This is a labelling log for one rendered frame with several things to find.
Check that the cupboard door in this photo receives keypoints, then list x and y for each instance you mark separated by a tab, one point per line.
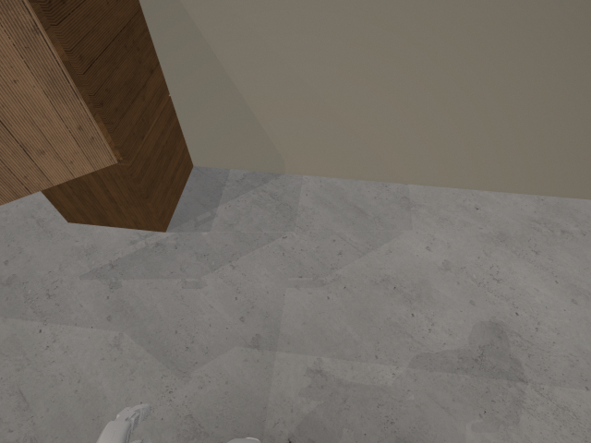
47	133

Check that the robot left hand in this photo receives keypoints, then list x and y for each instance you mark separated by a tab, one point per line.
119	430

